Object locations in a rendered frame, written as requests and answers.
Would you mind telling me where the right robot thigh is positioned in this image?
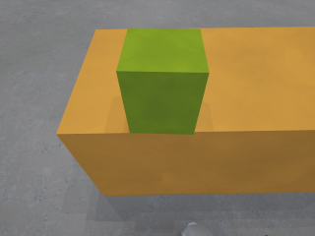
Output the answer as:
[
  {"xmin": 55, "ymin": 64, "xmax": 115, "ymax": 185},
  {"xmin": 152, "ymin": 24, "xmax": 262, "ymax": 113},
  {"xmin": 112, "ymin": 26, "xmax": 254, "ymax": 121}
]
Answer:
[{"xmin": 181, "ymin": 224, "xmax": 214, "ymax": 236}]

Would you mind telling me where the pedestal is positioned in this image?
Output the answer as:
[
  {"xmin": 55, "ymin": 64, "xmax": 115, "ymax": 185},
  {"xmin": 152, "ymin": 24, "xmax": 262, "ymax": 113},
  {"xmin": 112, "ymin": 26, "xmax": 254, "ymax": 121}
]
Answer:
[{"xmin": 56, "ymin": 27, "xmax": 315, "ymax": 197}]

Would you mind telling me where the carton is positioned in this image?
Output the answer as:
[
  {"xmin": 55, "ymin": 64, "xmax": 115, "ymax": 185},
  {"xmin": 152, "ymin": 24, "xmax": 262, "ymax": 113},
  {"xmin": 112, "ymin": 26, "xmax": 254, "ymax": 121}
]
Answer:
[{"xmin": 116, "ymin": 28, "xmax": 210, "ymax": 135}]

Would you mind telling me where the right robot shin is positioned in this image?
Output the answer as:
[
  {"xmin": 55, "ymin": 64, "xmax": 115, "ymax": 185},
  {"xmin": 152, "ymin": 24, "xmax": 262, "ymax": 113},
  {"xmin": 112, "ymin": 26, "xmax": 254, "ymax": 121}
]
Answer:
[{"xmin": 187, "ymin": 222, "xmax": 197, "ymax": 227}]

